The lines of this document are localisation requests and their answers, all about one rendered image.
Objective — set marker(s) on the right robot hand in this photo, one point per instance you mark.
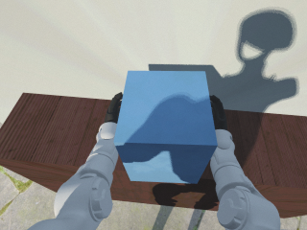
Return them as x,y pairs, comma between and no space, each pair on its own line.
219,117

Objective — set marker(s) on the left robot forearm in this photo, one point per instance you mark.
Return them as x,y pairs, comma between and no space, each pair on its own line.
102,159

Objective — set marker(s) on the right robot upper arm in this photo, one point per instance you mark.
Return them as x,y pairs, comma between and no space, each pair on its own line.
242,210

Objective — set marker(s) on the left robot upper arm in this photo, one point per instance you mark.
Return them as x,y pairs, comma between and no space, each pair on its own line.
80,205

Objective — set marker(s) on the right robot forearm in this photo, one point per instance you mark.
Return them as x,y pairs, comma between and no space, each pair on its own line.
225,168

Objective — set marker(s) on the carton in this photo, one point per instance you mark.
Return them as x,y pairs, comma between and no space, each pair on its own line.
165,130

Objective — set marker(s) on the left robot hand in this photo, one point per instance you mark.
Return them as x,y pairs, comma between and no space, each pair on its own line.
112,113

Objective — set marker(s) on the pedestal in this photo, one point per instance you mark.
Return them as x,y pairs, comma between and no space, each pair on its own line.
46,138

